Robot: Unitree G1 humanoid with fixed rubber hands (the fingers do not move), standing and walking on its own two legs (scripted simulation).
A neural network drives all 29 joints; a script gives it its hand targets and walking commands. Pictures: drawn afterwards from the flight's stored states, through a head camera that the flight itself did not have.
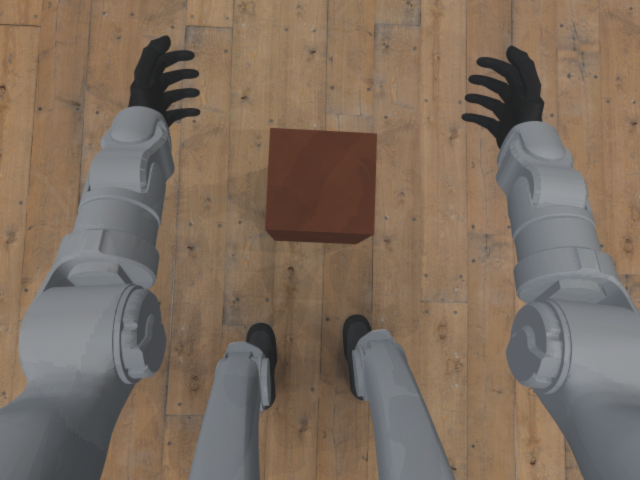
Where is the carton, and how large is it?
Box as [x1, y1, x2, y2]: [265, 128, 376, 243]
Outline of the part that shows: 270,128 265,229 275,240 357,243 373,234 376,133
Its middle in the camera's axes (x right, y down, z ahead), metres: +0.00 -0.11 +0.87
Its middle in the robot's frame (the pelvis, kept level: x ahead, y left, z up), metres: +0.52 -0.05 -0.53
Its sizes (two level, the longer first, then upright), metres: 0.210 0.200 0.250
